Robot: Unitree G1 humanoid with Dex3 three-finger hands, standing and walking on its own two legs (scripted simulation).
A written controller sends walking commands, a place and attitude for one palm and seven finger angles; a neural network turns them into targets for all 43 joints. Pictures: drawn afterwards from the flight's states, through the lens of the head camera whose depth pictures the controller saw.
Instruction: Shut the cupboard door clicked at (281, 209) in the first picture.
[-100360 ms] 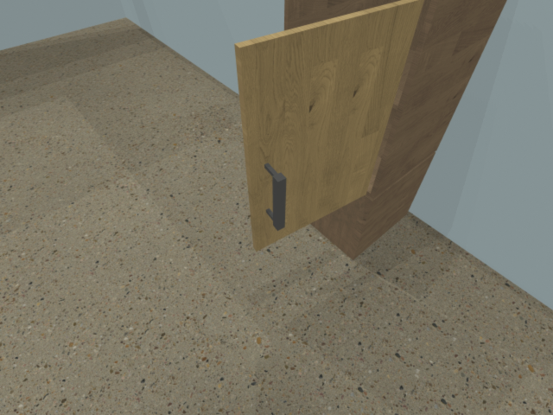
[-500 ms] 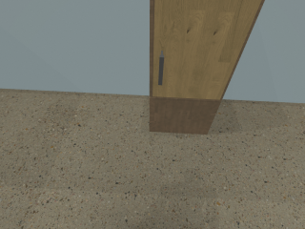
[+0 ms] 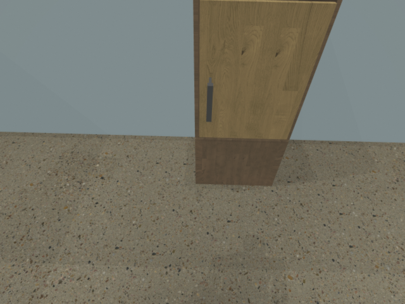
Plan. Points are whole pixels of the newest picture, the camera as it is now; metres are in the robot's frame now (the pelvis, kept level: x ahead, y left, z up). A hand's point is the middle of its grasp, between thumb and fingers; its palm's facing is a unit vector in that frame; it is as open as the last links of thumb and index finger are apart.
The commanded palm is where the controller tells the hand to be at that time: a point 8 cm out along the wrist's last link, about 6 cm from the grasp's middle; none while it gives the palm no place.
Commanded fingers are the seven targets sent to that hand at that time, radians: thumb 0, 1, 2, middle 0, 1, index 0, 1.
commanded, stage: let the arm hang, fingers relaxed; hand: left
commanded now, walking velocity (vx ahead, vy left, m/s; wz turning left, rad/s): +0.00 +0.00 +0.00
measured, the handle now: (209, 100) +0.88 +0.01 -0.11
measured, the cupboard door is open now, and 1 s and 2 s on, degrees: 0 0 0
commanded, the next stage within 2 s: look to check the result in 0.04 s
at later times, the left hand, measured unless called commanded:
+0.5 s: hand out of the picture +0.01 +0.18 -0.17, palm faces +0.01 -0.97 -0.22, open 7.3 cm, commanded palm none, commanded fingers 0.00 0.90 0.90 -0.20 -0.30 -0.20 -0.30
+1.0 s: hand out of the picture +0.06 +0.19 -0.17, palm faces +0.01 -0.97 -0.26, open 7.3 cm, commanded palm none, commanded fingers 0.00 0.90 0.90 -0.20 -0.30 -0.20 -0.30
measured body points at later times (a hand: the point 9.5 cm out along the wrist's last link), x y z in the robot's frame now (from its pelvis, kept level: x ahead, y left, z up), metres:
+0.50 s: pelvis +0.01 -0.01 +0.00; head +0.02 -0.01 +0.45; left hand +0.01 +0.23 -0.15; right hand +0.02 -0.25 -0.16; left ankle +0.04 +0.08 -0.74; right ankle -0.01 -0.13 -0.74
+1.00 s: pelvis +0.03 -0.01 +0.00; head +0.04 -0.02 +0.45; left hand +0.06 +0.24 -0.15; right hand +0.07 -0.27 -0.15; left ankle +0.04 +0.08 -0.74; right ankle -0.01 -0.13 -0.74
